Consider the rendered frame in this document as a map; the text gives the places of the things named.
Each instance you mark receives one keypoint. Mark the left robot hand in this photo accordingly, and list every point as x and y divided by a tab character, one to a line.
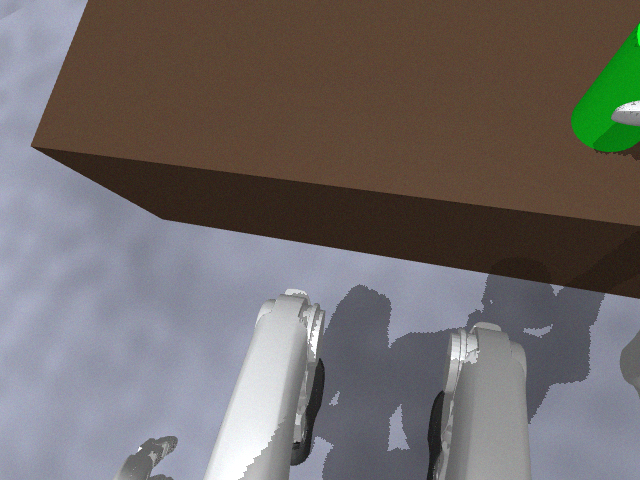
139	466

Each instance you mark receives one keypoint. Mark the right robot foot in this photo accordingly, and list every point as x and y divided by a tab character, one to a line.
434	436

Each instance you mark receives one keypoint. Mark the right robot arm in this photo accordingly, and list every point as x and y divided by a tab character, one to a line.
630	362

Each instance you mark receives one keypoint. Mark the left robot foot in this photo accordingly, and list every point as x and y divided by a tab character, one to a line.
301	450

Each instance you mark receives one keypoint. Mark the right robot hand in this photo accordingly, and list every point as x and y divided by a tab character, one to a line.
628	114

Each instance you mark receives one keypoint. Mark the can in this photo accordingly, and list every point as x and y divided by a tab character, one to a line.
617	84

